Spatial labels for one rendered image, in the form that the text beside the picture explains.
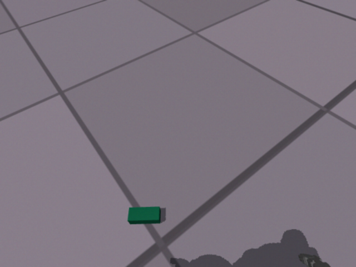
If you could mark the carton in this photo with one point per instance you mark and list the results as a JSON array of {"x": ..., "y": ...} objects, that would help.
[{"x": 144, "y": 215}]

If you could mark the right robot hand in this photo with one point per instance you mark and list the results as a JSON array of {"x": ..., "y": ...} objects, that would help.
[{"x": 312, "y": 261}]

